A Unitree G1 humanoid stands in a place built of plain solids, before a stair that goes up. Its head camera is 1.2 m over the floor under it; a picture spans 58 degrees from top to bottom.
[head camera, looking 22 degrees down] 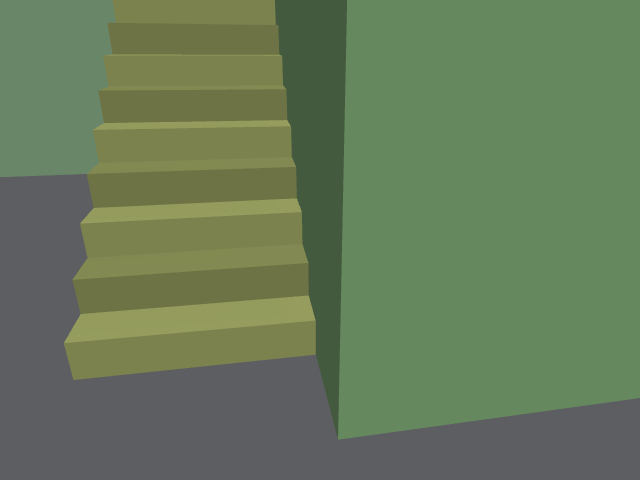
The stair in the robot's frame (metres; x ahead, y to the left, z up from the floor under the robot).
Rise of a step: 0.18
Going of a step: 0.21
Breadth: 1.11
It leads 10 degrees to the left of straight ahead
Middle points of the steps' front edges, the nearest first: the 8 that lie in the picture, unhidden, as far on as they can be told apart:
1.53 0.47 0.18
1.73 0.50 0.36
1.93 0.54 0.54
2.13 0.57 0.72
2.34 0.61 0.89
2.54 0.64 1.07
2.74 0.67 1.25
2.94 0.71 1.43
